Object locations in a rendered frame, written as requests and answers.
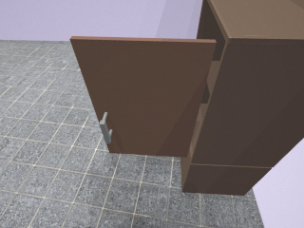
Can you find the handle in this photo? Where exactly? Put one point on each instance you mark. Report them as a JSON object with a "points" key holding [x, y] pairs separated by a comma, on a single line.
{"points": [[107, 134]]}

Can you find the cupboard door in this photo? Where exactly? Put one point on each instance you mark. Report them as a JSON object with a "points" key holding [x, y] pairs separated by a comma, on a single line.
{"points": [[151, 89]]}

